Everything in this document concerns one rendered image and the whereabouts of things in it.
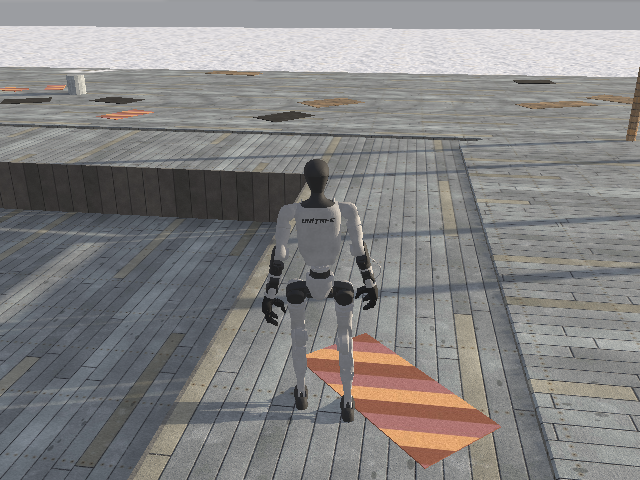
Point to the robot left shin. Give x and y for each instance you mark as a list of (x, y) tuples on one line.
[(299, 364)]

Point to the left robot foot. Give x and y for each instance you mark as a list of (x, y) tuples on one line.
[(301, 402)]

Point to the right robot forearm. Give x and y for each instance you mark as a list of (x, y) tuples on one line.
[(365, 268)]

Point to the robot right hand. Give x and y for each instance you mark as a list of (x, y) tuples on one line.
[(372, 296)]

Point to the left robot forearm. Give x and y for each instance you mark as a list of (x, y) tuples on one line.
[(274, 276)]

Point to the robot left upper arm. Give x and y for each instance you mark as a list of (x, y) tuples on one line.
[(286, 214)]

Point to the robot left hand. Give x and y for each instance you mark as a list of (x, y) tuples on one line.
[(267, 309)]

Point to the robot right upper arm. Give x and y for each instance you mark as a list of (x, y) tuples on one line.
[(349, 211)]

